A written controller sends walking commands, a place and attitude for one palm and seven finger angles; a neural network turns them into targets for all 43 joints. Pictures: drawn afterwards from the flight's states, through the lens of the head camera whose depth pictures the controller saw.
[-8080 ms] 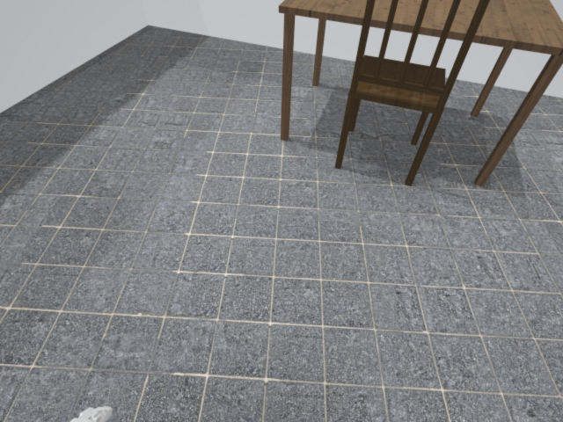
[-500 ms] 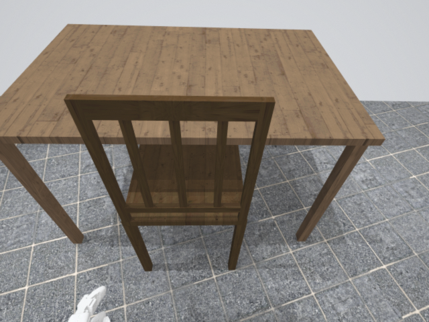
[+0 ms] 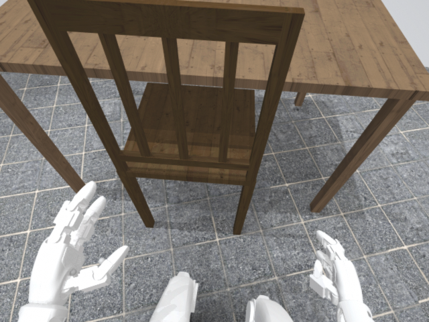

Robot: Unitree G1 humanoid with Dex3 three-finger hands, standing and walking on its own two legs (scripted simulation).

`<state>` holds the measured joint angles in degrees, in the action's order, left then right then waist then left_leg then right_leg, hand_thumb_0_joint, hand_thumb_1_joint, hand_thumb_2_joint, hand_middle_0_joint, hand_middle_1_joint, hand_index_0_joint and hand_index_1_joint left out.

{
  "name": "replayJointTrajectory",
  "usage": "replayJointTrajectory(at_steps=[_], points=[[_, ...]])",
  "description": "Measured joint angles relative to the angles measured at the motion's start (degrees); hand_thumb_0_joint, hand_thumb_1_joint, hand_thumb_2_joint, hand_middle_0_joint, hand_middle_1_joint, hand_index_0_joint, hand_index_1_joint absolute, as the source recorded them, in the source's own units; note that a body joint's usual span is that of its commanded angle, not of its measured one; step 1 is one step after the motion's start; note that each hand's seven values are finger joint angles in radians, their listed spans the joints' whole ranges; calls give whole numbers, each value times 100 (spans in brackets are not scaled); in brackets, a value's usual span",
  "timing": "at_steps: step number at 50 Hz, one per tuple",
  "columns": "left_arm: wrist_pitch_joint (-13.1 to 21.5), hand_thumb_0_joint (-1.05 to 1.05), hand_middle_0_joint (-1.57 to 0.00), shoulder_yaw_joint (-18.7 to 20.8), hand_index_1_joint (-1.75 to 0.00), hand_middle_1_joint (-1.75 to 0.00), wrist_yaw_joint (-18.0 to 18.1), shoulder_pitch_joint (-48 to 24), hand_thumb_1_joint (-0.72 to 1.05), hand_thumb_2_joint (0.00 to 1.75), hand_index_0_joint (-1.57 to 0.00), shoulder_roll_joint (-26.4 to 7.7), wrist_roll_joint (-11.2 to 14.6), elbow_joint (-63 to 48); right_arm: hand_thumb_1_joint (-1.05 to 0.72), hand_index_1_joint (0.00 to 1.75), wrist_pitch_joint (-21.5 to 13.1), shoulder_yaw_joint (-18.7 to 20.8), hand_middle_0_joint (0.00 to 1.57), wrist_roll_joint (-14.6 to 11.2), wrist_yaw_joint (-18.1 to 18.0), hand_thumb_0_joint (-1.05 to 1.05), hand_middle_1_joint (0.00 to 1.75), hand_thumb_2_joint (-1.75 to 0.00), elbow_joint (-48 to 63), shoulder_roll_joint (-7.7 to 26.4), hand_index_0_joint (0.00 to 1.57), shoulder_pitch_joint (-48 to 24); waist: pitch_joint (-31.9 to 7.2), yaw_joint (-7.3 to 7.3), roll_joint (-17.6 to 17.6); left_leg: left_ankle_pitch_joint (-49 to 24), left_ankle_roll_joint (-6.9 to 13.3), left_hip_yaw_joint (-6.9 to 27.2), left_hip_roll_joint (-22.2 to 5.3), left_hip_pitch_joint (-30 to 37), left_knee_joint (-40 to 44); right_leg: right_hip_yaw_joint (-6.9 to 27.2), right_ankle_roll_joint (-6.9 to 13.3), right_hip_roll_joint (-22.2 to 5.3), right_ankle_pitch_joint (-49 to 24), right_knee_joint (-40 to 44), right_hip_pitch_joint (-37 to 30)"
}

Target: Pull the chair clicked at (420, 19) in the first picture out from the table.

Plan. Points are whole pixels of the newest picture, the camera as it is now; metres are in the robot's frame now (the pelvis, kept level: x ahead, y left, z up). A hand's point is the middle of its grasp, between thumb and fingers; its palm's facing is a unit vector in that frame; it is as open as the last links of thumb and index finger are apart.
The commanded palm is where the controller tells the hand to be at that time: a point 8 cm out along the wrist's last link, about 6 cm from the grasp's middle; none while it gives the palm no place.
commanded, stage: raise the hand toward the chair's back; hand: left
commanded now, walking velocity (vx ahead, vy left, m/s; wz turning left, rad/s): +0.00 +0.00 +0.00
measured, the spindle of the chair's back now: (178, 111) +0.52 +0.15 +0.06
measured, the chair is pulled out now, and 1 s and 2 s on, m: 0.00 0.00 0.00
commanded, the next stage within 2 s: aim the fingers beside a spindle in 1.48 s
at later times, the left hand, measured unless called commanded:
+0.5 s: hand (101, 229) +0.24 +0.22 +0.07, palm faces +0.06 -1.00 -0.05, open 15.2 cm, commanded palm +0.21 +0.27 +0.07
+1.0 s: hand (92, 208) +0.27 +0.24 +0.08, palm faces +0.04 -1.00 -0.06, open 16.9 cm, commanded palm +0.24 +0.29 +0.08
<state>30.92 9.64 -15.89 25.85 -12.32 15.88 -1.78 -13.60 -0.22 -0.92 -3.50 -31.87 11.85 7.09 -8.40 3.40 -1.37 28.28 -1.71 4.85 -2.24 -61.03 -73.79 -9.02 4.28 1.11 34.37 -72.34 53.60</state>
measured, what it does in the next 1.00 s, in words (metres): stands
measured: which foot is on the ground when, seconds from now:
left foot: down 0.00-1.00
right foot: down 0.00-1.00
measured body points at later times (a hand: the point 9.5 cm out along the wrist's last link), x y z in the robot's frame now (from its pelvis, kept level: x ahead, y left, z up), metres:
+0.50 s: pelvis +0.02 +0.02 +0.02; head +0.09 +0.03 +0.47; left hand +0.23 +0.27 +0.07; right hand +0.19 -0.24 -0.05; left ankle +0.07 +0.14 -0.62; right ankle +0.02 -0.08 -0.62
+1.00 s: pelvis +0.02 +0.04 +0.03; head +0.09 +0.05 +0.48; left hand +0.26 +0.29 +0.09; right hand +0.19 -0.20 -0.05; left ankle +0.07 +0.14 -0.62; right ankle +0.02 -0.08 -0.62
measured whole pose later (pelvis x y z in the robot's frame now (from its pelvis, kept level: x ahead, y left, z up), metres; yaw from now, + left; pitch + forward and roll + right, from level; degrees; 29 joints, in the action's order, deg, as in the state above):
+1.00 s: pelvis +0.02 +0.04 +0.03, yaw -1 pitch +15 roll -3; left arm 22.5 11.6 -12.5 16.7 -14.2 15.2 3.7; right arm -10.2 -1.4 -1.2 -3.3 -31.6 13.3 13.1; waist -7.6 -0.2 -2.0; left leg 26.3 1.3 1.1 -1.2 -53.2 -64.6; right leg -5.4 0.7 0.0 30.6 -62.2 46.4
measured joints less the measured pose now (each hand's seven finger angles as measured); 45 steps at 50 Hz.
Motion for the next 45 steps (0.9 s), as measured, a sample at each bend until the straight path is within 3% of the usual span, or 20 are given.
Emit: replayJointTrajectory(at_steps=[4,7,12,18,27,34,45], points=[[-803,1,-14,67,-20,-20,-193,-360,28,64,-14,-81,72,222,-90,30,154,-77,20,-77,-44,1,30,-90,-205,-202,20,188,46,-155,-85,-55,-14,-92,-27,126,193,93,-23,16,-70,147,-62],[-1045,1,-14,202,-19,-19,2,-314,21,61,-13,-25,81,283,-90,30,218,-17,20,-80,-59,2,30,-90,-319,-272,21,406,28,-288,-88,-108,7,-216,-35,325,440,214,-66,14,-141,342,-192],[-648,1,-13,299,-17,-17,298,-108,10,56,-12,91,38,302,-90,30,189,155,20,-45,-46,2,30,-90,-449,-113,20,684,-28,-389,-78,-162,67,-349,-16,508,698,341,-123,-11,-216,564,-321],[-322,1,-11,156,-15,-15,250,-117,-4,50,-11,76,7,449,-90,30,118,291,20,-58,-74,2,30,-90,-415,183,20,690,-15,-406,-42,-142,145,-402,18,456,671,390,-188,-49,-214,559,-276],[-379,0,-9,55,-12,-12,463,-284,-26,41,-9,25,-73,290,-90,30,144,220,20,-37,-41,2,30,-90,-116,179,20,431,6,-394,11,-142,222,-387,62,537,703,374,-262,-85,-254,678,-415],[-621,0,-8,20,-9,-9,439,-455,-41,34,-7,-34,-122,325,-90,30,247,-6,20,-16,26,1,30,-90,122,51,20,351,-3,-331,-9,-169,262,-369,87,642,787,355,-307,-101,-308,826,-562],[-772,-1,-7,119,-8,-8,369,-768,-49,31,-6,-137,-109,454,-90,30,327,-147,20,-12,41,1,30,-90,110,84,20,501,53,-315,-61,-180,300,-352,113,709,834,338,-347,-118,-342,928,-666]])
